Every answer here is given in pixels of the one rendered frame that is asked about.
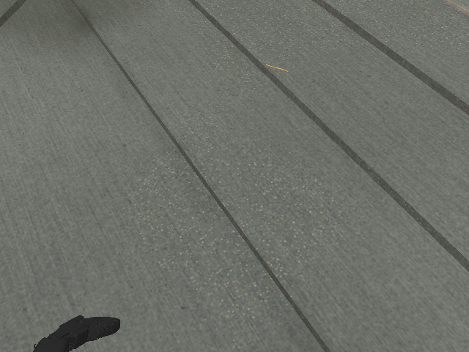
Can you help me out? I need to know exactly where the robot left hand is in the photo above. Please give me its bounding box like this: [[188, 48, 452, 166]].
[[33, 315, 120, 352]]

